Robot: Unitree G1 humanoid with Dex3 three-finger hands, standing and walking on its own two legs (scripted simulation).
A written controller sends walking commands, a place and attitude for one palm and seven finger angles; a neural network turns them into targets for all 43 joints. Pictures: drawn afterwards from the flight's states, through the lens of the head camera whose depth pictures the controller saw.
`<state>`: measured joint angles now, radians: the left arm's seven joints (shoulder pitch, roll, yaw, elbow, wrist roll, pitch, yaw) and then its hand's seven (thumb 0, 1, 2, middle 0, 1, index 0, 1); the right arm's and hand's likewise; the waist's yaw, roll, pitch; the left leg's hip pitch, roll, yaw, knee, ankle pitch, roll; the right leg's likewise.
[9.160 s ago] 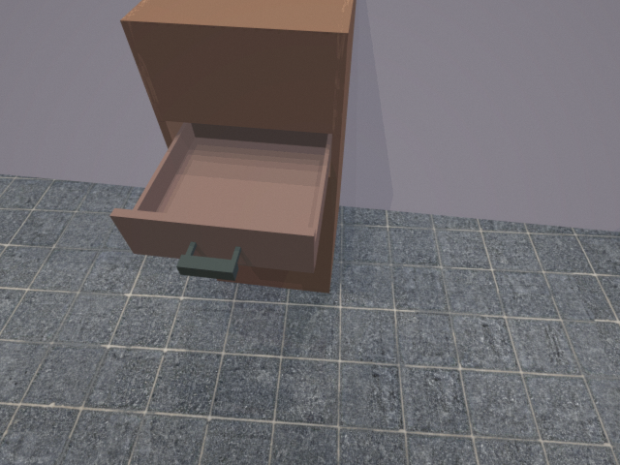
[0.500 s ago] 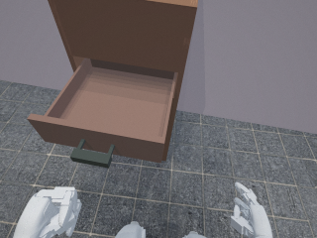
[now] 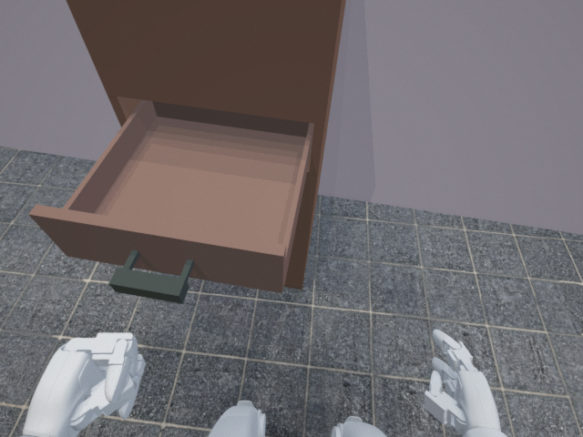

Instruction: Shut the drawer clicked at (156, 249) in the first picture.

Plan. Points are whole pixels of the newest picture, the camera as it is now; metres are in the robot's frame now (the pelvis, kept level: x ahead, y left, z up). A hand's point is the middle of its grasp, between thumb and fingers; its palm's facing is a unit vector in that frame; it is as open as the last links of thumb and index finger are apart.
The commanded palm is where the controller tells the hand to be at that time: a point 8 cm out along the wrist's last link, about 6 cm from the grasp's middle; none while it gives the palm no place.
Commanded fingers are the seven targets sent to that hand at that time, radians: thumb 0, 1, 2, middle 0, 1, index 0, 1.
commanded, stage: bring the fist close to the handle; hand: left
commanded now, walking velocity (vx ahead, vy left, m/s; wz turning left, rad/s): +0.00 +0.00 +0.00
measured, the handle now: (155, 272) +0.35 +0.24 -0.03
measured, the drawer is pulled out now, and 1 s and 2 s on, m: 0.30 0.30 0.26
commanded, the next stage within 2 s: push the drawer shut in 1.18 s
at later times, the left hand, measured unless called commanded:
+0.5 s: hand (152, 352) +0.22 +0.20 +0.00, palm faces -0.10 -0.99 -0.06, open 3.3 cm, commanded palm +0.20 +0.25 +0.00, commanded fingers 0.00 0.90 0.90 -1.40 -1.60 -1.40 -1.60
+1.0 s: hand (166, 340) +0.25 +0.19 -0.03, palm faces -0.13 -0.99 -0.05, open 3.3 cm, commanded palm +0.24 +0.25 -0.02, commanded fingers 0.00 0.90 0.90 -1.40 -1.60 -1.40 -1.60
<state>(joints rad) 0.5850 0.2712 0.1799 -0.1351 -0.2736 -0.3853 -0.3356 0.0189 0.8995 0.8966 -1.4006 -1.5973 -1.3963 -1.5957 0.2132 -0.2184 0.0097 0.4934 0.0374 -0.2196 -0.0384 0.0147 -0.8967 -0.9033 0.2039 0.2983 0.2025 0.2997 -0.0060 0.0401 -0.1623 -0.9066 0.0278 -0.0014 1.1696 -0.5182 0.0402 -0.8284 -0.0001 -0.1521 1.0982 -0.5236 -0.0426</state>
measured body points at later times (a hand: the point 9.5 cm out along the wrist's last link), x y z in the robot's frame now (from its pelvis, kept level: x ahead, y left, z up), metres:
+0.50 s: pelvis +0.00 -0.01 -0.03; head +0.09 +0.00 +0.41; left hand +0.22 +0.25 +0.01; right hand +0.19 -0.26 -0.11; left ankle +0.03 +0.09 -0.65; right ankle +0.01 -0.10 -0.65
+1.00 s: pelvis -0.01 +0.00 -0.06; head +0.10 +0.02 +0.38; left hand +0.25 +0.25 -0.02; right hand +0.17 -0.24 -0.14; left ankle +0.03 +0.09 -0.65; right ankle +0.01 -0.10 -0.65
